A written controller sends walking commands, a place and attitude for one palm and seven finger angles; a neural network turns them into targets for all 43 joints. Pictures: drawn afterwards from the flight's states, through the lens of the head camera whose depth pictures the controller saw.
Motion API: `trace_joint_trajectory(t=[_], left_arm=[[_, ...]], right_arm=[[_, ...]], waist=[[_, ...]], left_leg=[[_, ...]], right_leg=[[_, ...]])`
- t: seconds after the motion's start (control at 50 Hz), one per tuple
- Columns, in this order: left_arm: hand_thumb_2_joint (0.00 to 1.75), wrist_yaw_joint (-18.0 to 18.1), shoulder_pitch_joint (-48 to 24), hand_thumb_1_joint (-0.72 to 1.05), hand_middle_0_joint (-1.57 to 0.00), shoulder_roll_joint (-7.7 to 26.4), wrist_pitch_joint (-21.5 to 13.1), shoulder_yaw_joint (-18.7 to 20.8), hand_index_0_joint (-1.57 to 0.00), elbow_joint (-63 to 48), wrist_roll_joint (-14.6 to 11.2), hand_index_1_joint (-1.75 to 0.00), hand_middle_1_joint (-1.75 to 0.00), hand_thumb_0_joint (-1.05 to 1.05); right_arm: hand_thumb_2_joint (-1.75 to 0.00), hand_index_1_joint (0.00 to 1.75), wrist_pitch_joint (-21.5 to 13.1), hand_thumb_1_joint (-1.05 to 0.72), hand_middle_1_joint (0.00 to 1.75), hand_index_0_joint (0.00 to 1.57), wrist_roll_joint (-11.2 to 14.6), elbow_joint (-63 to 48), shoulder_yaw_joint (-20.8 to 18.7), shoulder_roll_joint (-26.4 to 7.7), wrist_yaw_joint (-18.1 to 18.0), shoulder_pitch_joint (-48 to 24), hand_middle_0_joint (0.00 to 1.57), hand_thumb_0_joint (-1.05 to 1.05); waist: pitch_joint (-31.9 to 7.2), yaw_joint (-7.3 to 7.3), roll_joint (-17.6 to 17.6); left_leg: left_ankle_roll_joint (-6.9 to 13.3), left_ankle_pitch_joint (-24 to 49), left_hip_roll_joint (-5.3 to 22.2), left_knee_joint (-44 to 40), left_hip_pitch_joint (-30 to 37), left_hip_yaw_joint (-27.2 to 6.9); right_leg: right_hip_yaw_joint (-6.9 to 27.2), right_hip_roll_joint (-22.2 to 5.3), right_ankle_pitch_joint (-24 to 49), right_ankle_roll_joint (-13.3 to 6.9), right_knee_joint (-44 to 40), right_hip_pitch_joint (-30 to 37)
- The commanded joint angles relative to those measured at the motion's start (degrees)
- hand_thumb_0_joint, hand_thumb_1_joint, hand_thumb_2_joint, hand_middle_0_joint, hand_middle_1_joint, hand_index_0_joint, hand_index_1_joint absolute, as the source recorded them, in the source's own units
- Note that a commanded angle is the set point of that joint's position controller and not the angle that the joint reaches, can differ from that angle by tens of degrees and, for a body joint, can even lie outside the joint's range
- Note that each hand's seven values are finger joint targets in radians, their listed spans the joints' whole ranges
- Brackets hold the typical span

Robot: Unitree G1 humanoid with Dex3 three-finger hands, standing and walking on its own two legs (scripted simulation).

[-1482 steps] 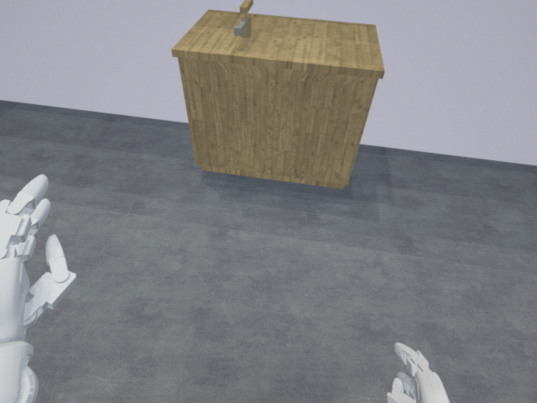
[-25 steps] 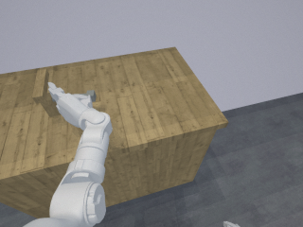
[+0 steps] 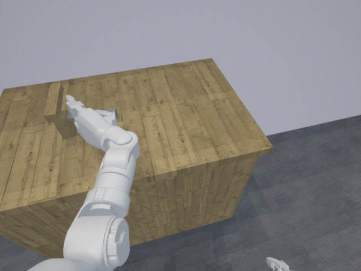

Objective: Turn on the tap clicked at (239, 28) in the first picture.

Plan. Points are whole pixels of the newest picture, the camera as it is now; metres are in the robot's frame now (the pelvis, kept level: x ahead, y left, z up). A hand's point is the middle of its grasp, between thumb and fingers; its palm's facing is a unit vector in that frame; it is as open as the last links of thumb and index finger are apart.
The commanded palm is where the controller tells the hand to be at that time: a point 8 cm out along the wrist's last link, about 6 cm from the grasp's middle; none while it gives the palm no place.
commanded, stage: draw the hand back beside the body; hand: left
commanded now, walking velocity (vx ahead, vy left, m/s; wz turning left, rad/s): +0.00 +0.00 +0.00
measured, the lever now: (111, 114) +0.53 +0.20 +0.04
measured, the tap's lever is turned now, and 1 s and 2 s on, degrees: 79 79 79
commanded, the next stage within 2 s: step back with the hand held close in 1.50 s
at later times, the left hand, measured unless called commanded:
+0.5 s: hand (80, 147) +0.33 +0.20 +0.15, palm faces +0.24 -0.94 -0.23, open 7.7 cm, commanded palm +0.30 +0.23 +0.15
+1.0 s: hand (33, 172) +0.26 +0.24 +0.17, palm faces +0.30 -0.92 -0.27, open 7.5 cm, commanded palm +0.21 +0.29 +0.18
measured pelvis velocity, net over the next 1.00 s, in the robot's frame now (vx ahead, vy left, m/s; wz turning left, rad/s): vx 0.01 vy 0.03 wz -0.03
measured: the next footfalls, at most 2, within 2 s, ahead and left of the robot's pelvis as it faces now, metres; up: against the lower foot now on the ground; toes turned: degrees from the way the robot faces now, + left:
none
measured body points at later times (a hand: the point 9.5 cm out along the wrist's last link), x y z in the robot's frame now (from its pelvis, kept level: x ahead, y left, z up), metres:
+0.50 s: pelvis +0.01 +0.01 +0.03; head -0.01 -0.02 +0.48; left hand +0.31 +0.25 +0.16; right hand +0.15 -0.24 -0.08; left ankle -0.01 +0.13 -0.71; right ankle +0.04 -0.06 -0.71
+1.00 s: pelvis +0.01 +0.03 +0.03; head -0.01 +0.01 +0.48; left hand +0.23 +0.29 +0.19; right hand +0.19 -0.19 -0.06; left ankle -0.01 +0.13 -0.71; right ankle +0.04 -0.06 -0.71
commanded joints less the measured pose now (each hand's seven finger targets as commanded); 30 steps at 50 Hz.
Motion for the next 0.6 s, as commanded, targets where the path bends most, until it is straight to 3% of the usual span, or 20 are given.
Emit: trace_joint_trajectory(t=[0.0,0.02,0.04,0.06,0.1,0.14,0.18,0.2,0.22,0.24,0.26,0.32,0.34,0.42,0.44,0.46,0.48,0.52,0.54,0.58], left_arm=[[0.9,0.7,-26.6,0.9,-0.15,9.0,-3.2,-0.9,-0.15,-11.1,2.6,-0.15,-0.15,0.0],[0.9,-8.3,-22.5,0.9,-0.15,9.2,-3.7,-10.9,-0.15,-17.4,5.3,-0.15,-0.15,0.0],[0.9,-12.1,-20.6,0.9,-0.15,15.3,-4.3,-4.6,-0.15,-20.0,3.8,-0.16,-0.16,0.0],[0.9,-15.8,-17.6,0.9,-0.15,15.4,-4.7,-6.2,-0.15,-23.4,2.9,-0.16,-0.16,0.0],[0.9,-23.2,-9.7,0.9,-0.16,14.5,-5.7,-7.6,-0.16,-25.2,-1.0,-0.16,-0.16,0.0],[0.9,-30.5,-0.9,0.9,-0.16,16.9,-7.4,-5.4,-0.16,-26.9,-5.7,-0.17,-0.17,0.0],[0.9,-32.4,3.6,0.9,-0.16,18.5,-8.2,-2.8,-0.16,-31.8,-9.4,-0.18,-0.18,0.0],[0.9,-32.1,6.5,0.9,-0.16,18.1,-7.9,-2.6,-0.16,-34.1,-10.2,-0.18,-0.18,0.0],[0.9,-36.4,14.2,0.9,-0.16,29.1,-8.1,-1.8,-0.16,-29.7,-7.9,-0.18,-0.18,0.0],[0.9,-38.7,14.8,0.9,-0.16,31.4,-8.9,0.6,-0.16,-32.8,-9.1,-0.19,-0.19,0.0],[0.9,-40.8,12.3,0.9,-0.16,28.8,-10.3,-3.4,-0.16,-38.1,-9.4,-0.19,-0.19,0.0],[0.9,-43.6,11.3,0.9,-0.17,27.3,-12.5,-6.7,-0.17,-44.7,-10.6,-0.2,-0.2,0.0],[0.9,-44.3,10.5,0.9,-0.17,26.8,-13.2,-7.9,-0.17,-47.1,-10.6,-0.2,-0.2,0.0],[0.9,-45.7,16.9,0.9,-0.17,23.2,-14.2,-11.4,-0.17,-45.7,-10.7,-0.21,-0.21,0.0],[0.9,-46.1,16.6,0.9,-0.17,22.5,-14.6,-12.3,-0.17,-46.2,-10.5,-0.22,-0.22,0.0],[0.9,-46.2,18.3,0.9,-0.17,22.9,-14.7,-11.7,-0.17,-44.8,-10.7,-0.22,-0.22,0.0],[0.9,-46.2,19.4,0.9,-0.17,24.3,-14.8,-10.1,-0.17,-44.7,-10.7,-0.22,-0.22,0.0],[0.9,-46.5,22.5,0.9,-0.18,25.4,-15.3,-8.3,-0.18,-46.4,-10.8,-0.23,-0.23,0.0],[0.9,-46.7,24.2,0.9,-0.18,26.6,-15.5,-6.7,-0.18,-47.0,-10.7,-0.23,-0.23,0.0],[0.9,-47.1,26.4,0.9,-0.18,26.7,-15.6,-5.8,-0.18,-49.6,-11.0,-0.24,-0.24,0.0]], right_arm=[[-0.9,0.3,-1.8,-0.9,0.3,0.2,0.1,-6.5,-1.7,-6.6,-0.9,-1.7,0.2,0.0],[-0.9,0.3,-0.4,-0.9,0.3,0.2,0.6,-8.1,-2.2,-7.9,-2.0,-1.3,0.2,0.0],[-0.9,0.3,0.0,-0.9,0.3,0.2,1.3,-9.8,-2.6,-8.1,-3.0,0.0,0.2,0.0],[-0.9,0.3,0.6,-0.9,0.3,0.2,2.2,-10.7,-2.1,-7.6,-3.8,0.0,0.2,0.0],[-0.9,0.3,0.9,-0.9,0.3,0.2,3.6,-11.7,-1.2,-7.0,-4.7,0.2,0.2,0.0],[-0.9,0.3,1.0,-0.9,0.3,0.2,4.9,-13.0,-0.7,-7.3,-5.5,-0.6,0.2,0.0],[-0.9,0.3,0.7,-0.9,0.3,0.2,5.9,-14.6,0.1,-6.6,-6.0,-2.3,0.2,0.0],[-0.9,0.3,0.5,-0.9,0.3,0.2,6.0,-15.2,0.3,-6.4,-6.1,-3.4,0.2,0.0],[-0.9,0.3,0.4,-0.9,0.3,0.2,6.7,-13.0,-0.1,-6.7,-4.8,-0.6,0.2,0.0],[-0.9,0.3,0.4,-0.9,0.3,0.2,7.3,-14.2,-0.2,-6.9,-4.7,-1.8,0.2,0.0],[-0.9,0.3,-0.3,-0.9,0.3,0.2,7.6,-15.4,0.3,-6.4,-4.6,-3.5,0.2,0.0],[-0.9,0.3,-2.7,-0.9,0.3,0.2,7.7,-16.3,0.2,-7.1,-4.8,-5.5,0.2,0.0],[-0.9,0.3,-3.5,-0.9,0.3,0.2,7.8,-16.4,0.2,-7.1,-4.9,-6.4,0.2,0.0],[-0.9,0.3,-5.3,-0.9,0.3,0.2,7.4,-15.5,0.4,-7.3,-4.7,-6.5,0.2,0.0],[-0.9,0.3,-5.6,-0.9,0.3,0.2,7.5,-15.6,0.5,-7.3,-4.7,-6.9,0.2,0.0],[-0.9,0.3,-5.6,-0.9,0.3,0.2,7.3,-15.1,0.7,-7.2,-4.7,-6.8,0.2,0.0],[-0.9,0.3,-5.5,-0.9,0.3,0.2,7.2,-15.2,0.6,-7.5,-4.7,-7.0,0.2,0.0],[-0.9,0.3,-5.5,-0.9,0.3,0.2,7.0,-15.5,0.7,-7.3,-4.6,-7.8,0.2,0.0],[-0.9,0.3,-5.4,-0.9,0.3,0.2,7.0,-15.5,0.8,-7.4,-4.5,-8.1,0.2,0.0],[-0.9,0.3,-5.2,-0.9,0.3,0.2,6.9,-16.1,1.1,-6.8,-4.4,-8.4,0.2,0.0]], waist=[[-17.2,-0.57,-5.5],[-19.5,-1.6,-7.0],[-23.7,-0.09,-5.5],[-24.4,0.56,-4.1],[-19.4,1.17,-4.7],[-15.5,2.84,-5.6],[-13.3,4.65,-4.9],[-12.0,5.14,-5.0],[-10.3,3.24,-6.0],[-8.8,4.82,-2.3],[-6.7,3.93,1.4],[-4.0,2.62,-2.9],[-2.6,2.35,0.2],[0.9,2.22,-2.3],[1.9,2.23,0.8],[3.3,2.37,-0.8],[2.6,2.6,-3.5],[1.5,3.37,-5.0],[2.0,3.79,-1.4],[1.8,4.34,-0.6]], left_leg=[[1.3,9.8,-0.1,-3.7,-1.1,4.3],[2.1,12.5,-0.2,-4.0,1.8,5.3],[2.5,15.0,-0.4,-4.5,3.2,5.6],[2.6,17.0,-0.2,-5.3,4.7,5.8],[2.6,16.4,0.2,-7.0,5.6,5.8],[2.8,14.8,0.5,-8.8,6.0,5.5],[2.8,12.6,0.6,-10.5,6.6,5.8],[2.8,11.8,0.5,-10.9,7.1,6.0],[2.6,10.2,1.5,-14.3,8.7,5.9],[2.9,10.4,1.0,-15.5,9.8,6.0],[3.1,11.3,0.9,-16.4,12.2,6.6],[3.4,10.8,1.1,-18.2,16.6,6.0],[3.5,10.8,0.8,-18.6,18.9,6.0],[3.5,9.3,1.0,-20.6,21.7,4.9],[3.4,8.7,0.7,-21.1,22.8,4.8],[3.4,7.9,0.7,-21.5,22.7,4.5],[3.5,7.5,0.7,-21.6,22.3,4.5],[3.5,8.8,0.7,-22.1,22.3,4.4],[3.3,9.6,0.7,-22.4,22.7,4.3],[2.9,11.2,0.9,-23.1,22.6,4.0]], right_leg=[[3.7,-4.7,7.8,4.0,-6.6,16.7],[5.3,-4.4,15.8,3.4,-5.0,20.6],[5.6,-4.3,20.4,3.2,-5.0,24.7],[6.1,-4.4,24.2,3.5,-4.8,27.3],[6.3,-4.2,25.4,3.8,-6.3,28.4],[6.5,-3.7,23.8,3.7,-8.2,29.8],[7.7,-4.3,20.8,4.4,-10.5,31.4],[8.0,-4.5,19.5,4.7,-11.4,31.4],[8.9,-5.7,19.1,5.4,-12.4,35.1],[8.2,-5.3,17.1,4.7,-13.1,35.7],[8.3,-5.2,16.5,4.3,-14.2,34.5],[8.2,-4.6,12.8,4.4,-17.8,32.5],[7.9,-4.3,11.4,4.1,-18.9,30.3],[6.5,-3.8,6.9,3.7,-20.6,28.3],[6.3,-3.8,5.8,3.4,-21.2,27.0],[6.0,-3.7,5.0,3.4,-21.3,26.8],[6.0,-3.8,4.3,3.5,-21.6,27.6],[5.9,-4.0,5.7,3.5,-21.5,29.8],[5.6,-4.0,6.5,3.2,-21.5,29.5],[5.1,-3.8,8.6,2.9,-20.8,31.3]])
